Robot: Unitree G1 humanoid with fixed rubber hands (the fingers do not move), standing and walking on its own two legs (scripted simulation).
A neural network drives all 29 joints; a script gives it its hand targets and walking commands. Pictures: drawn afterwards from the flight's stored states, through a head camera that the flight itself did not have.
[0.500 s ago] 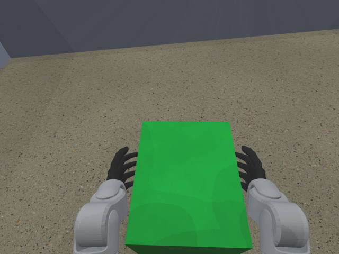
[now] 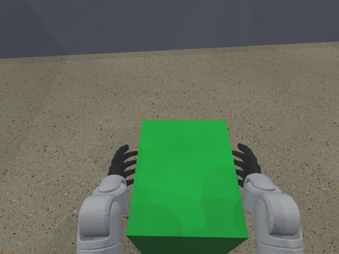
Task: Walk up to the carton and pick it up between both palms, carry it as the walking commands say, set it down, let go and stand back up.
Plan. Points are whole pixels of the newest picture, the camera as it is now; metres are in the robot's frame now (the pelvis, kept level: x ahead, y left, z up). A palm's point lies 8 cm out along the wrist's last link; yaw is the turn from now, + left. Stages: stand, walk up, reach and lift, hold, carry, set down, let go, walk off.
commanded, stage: carry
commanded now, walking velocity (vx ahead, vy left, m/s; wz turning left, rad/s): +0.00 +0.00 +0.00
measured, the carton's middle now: (182, 193) +0.27 +0.00 +0.01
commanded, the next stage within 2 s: hold in 1.44 s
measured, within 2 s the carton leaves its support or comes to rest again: neither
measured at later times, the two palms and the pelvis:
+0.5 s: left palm (129, 191) +0.25 +0.12 +0.07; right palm (258, 190) +0.25 -0.16 +0.06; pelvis -0.02 -0.02 +0.00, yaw +1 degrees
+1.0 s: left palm (138, 206) +0.22 +0.09 +0.06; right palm (271, 204) +0.23 -0.18 +0.06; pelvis -0.06 -0.04 +0.00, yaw +1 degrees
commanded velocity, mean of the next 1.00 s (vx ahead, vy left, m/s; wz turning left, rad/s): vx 0.00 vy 0.00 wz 0.00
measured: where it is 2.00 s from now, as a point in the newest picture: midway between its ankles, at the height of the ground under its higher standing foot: outside the picture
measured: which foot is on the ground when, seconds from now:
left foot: down 0.00-1.00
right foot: down 0.00-1.00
